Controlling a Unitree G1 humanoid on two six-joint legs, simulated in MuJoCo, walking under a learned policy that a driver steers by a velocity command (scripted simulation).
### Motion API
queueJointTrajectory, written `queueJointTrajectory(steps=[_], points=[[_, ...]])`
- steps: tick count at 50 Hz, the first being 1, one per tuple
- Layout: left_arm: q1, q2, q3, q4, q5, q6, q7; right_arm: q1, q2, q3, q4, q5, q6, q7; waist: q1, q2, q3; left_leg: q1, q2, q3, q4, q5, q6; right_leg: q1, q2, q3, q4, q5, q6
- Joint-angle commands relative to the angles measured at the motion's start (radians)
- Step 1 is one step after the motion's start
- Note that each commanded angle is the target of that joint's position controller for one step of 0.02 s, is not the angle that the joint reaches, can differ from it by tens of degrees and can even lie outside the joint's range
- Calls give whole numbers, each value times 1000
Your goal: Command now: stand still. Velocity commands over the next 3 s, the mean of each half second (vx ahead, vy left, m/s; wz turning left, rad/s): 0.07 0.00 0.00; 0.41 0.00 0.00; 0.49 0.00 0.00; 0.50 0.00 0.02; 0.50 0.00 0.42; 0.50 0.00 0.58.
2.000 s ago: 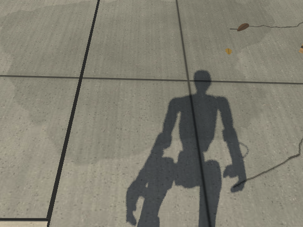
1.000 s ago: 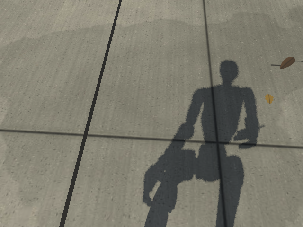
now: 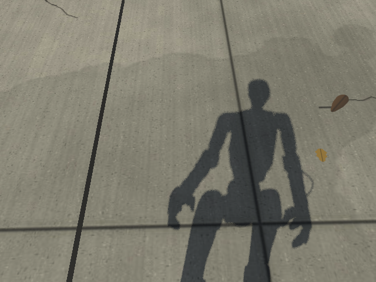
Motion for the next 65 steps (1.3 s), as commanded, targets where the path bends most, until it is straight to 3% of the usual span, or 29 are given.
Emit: queueJointTrajectory(steps=[1,15,17,19,21,23,25,28,29,30,31,32,33,35,37,40,43,47,50,52,54,55,56,57,58,59,60,62,65], points=[[0,107,17,-25,0,-3,4,50,-91,-12,-13,-1,-7,-4,4,2,-34,-81,39,-36,-97,171,16,96,-45,41,-60,261,-45],[18,98,8,11,1,2,8,93,-66,-2,10,-2,-14,-6,8,4,0,-106,39,-38,-136,81,17,82,-35,37,-92,161,-33],[42,96,9,25,-4,4,9,127,-83,-10,24,7,-10,-9,4,31,0,-112,37,-51,-160,-172,44,52,9,-7,-55,-117,-37],[15,103,13,6,-9,-8,9,147,-131,-27,8,20,-13,-14,-19,92,67,-123,122,-180,-233,-452,116,-99,39,-46,51,-327,-44],[-37,69,8,-29,-16,-38,-6,180,-189,-51,8,30,-33,-14,-37,186,130,-101,318,-433,-355,-537,219,-224,4,-54,267,-195,-52],[-48,76,12,-46,-29,-59,-20,169,-163,-49,-5,19,-57,-10,-30,162,157,-35,374,-486,-364,-421,244,-360,-62,5,390,-257,-73],[-39,80,14,-52,-38,-77,-30,136,-151,-49,-25,32,-69,0,-12,125,138,11,322,-383,-326,-279,195,-341,-83,6,262,-264,-86],[134,67,27,25,-31,-84,-37,101,-166,-52,-37,39,-60,14,68,103,56,-195,186,-181,-198,-147,145,103,36,-137,27,-31,-57],[242,84,40,61,-29,-79,-36,91,-161,-48,-44,36,-62,16,112,81,19,-258,150,-137,-94,-36,125,236,51,-127,11,-19,-57],[371,150,60,81,-24,-82,-30,50,-112,-34,-66,29,-67,20,164,-99,-14,-371,67,-23,236,80,64,351,-110,124,-116,-107,-114],[484,261,73,87,-19,-92,-37,46,-32,-16,-115,28,-86,16,169,-361,-91,-603,-62,3,581,-185,18,486,-357,635,-326,-212,-275],[425,197,44,81,-3,-111,-41,5,-70,-25,-133,52,-102,17,131,-225,-60,-698,-13,-139,776,-216,41,434,-412,754,-357,-327,-313],[335,150,26,50,-5,-125,-44,-22,-88,-27,-148,67,-113,26,95,-145,7,-771,38,-158,831,-119,74,388,-388,649,-343,-332,-277],[220,114,3,8,-2,-130,-56,-16,-108,-39,-134,44,-118,26,42,-57,42,-722,108,-137,739,71,91,280,-302,411,-357,-139,-205],[237,87,-10,9,4,-121,-52,-4,-110,-49,-127,35,-105,32,22,-77,38,-621,128,-114,633,142,77,222,-235,254,-375,43,-166],[306,118,-9,17,7,-115,-30,-85,-79,-45,-156,26,-87,37,32,-56,48,-637,120,-76,498,215,36,227,-217,163,-394,241,-180],[320,137,-6,2,7,-107,-15,-225,-53,-30,-208,26,-86,46,57,-54,70,-605,96,-50,277,329,17,199,-197,99,-419,275,-173],[383,142,2,9,-6,-102,-12,-352,-56,-18,-249,35,-90,67,88,-63,105,-556,62,-19,117,395,29,238,-212,55,-433,265,-173],[393,149,12,13,-12,-91,-10,-395,-73,-17,-278,38,-99,86,73,-72,110,-546,51,-24,47,351,66,340,-250,39,-380,364,-161],[363,176,22,1,-10,-84,-9,-330,-115,-34,-273,36,-105,90,18,-106,42,-410,6,2,32,289,98,387,-261,23,-275,658,-141],[327,181,23,-13,-4,-71,-10,-48,-194,-78,-195,37,-101,80,-128,-130,-132,-32,-54,38,32,278,149,321,-207,-28,54,908,-99],[325,150,9,-39,9,-71,-13,138,-263,-99,-153,24,-96,69,-184,-39,-270,304,128,-177,67,242,209,64,-154,-49,375,610,-69],[470,-20,-37,-46,-3,-96,-31,217,-322,-104,-126,9,-94,73,-84,256,-457,619,388,-728,-92,-13,387,-302,58,15,755,-218,-10],[374,73,-15,-46,-34,-129,-38,199,-231,-78,-125,13,-94,72,-125,193,-429,581,364,-837,-220,-104,349,-414,40,160,885,-308,-35],[260,131,1,-90,-57,-144,-38,91,-186,-65,-140,20,-101,69,-105,168,-253,437,335,-668,-233,-44,298,-501,-16,125,913,-244,-53],[201,145,4,-107,-52,-149,-28,-7,-150,-51,-166,16,-109,70,-68,52,-175,259,305,-533,-256,74,270,-459,-75,105,864,-141,-61],[180,147,16,-107,-34,-142,-18,-65,-117,-41,-170,4,-116,75,-29,12,-118,103,270,-429,-279,177,251,-399,-112,91,800,-83,-61],[238,102,19,-101,-23,-110,-12,-78,-86,-30,-154,-7,-121,81,31,52,-93,-39,224,-328,-332,207,242,-292,-151,101,722,-46,-66],[177,93,21,-134,-17,-86,-7,-26,-134,-36,-131,-2,-122,62,42,54,-23,-111,214,-252,-399,227,258,-346,-172,81,590,7,-39]])
Next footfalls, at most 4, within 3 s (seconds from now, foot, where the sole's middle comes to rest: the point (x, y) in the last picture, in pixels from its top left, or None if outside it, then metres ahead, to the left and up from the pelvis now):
1.10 left None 0.47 0.09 -0.77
1.64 right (233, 211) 0.78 -0.15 -0.77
2.20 left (173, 150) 1.09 0.09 -0.77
2.70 right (199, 102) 1.41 -0.04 -0.77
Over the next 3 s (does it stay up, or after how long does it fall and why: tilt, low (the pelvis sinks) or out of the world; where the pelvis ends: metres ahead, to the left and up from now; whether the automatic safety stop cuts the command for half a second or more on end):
stays up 1.36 0.06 0.01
